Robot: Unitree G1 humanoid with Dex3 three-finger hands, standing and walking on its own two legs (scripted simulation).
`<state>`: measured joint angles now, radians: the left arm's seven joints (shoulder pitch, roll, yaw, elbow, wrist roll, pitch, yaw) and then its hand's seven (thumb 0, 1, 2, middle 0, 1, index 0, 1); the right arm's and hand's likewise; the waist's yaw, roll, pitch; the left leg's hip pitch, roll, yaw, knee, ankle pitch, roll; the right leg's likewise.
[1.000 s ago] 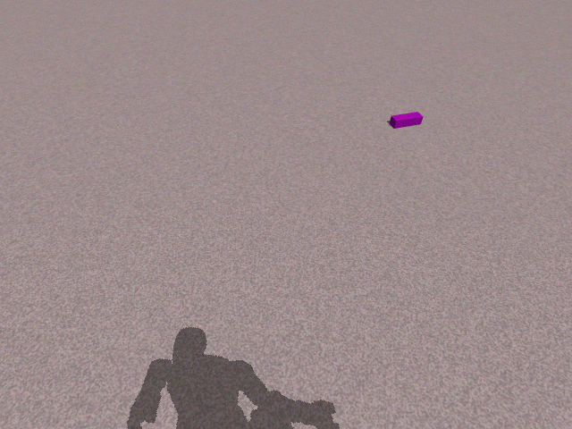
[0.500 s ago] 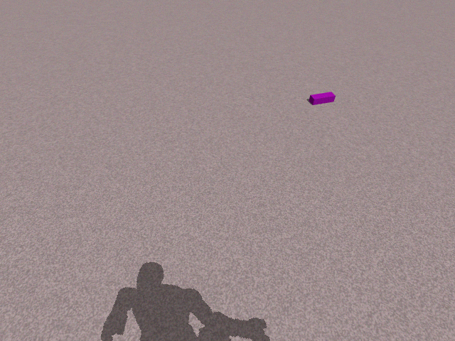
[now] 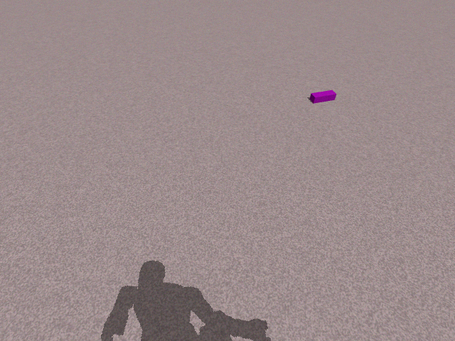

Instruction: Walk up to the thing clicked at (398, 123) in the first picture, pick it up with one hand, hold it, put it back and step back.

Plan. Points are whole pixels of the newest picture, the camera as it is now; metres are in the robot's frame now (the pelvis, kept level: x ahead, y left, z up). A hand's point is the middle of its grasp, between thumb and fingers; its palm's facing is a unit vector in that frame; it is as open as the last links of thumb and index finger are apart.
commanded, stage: stand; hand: left
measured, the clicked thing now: (322, 96) +2.14 -0.75 -0.76
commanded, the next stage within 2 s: walk up in 0.12 s
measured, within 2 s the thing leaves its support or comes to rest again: neither
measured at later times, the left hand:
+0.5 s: hand (125, 336) +0.20 +0.22 -0.14, palm faces +0.06 -0.92 -0.39, open 7.4 cm
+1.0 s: hand (180, 275) +0.34 +0.13 -0.19, palm faces +0.09 -0.96 -0.26, open 7.4 cm
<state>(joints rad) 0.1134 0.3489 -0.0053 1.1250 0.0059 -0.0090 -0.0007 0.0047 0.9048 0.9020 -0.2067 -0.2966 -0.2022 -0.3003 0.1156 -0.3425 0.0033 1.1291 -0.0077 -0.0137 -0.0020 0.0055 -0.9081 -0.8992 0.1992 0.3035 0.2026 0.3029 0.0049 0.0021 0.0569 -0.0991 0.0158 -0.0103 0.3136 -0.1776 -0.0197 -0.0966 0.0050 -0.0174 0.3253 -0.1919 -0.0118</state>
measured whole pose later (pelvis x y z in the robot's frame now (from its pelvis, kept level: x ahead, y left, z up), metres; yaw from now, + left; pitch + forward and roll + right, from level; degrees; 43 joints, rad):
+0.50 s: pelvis +0.09 -0.10 -0.03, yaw +3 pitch -2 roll -1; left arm 0.13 0.49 0.14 0.94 0.05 -0.01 -0.14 0.01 0.91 0.90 -0.20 -0.30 -0.20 -0.30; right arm 0.33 -0.49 -0.12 1.07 -0.05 -0.06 -0.01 0.01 -0.90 -0.90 0.20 0.30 0.21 0.30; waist 0.00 0.01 0.01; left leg -0.16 0.16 -0.11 0.72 -0.52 0.04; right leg -0.34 -0.07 -0.04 0.68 -0.28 0.03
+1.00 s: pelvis +0.33 -0.14 -0.03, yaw +7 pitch -4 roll +1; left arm 0.28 0.46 0.08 0.95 0.03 0.01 -0.12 0.01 0.91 0.90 -0.21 -0.30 -0.20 -0.30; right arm 0.28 -0.41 -0.07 0.89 0.00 -0.13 -0.01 0.00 -0.90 -0.90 0.20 0.30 0.21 0.30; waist 0.02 -0.13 0.06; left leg -0.28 0.03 0.13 0.64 -0.29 0.03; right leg -0.44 -0.06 0.01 1.17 -0.37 -0.02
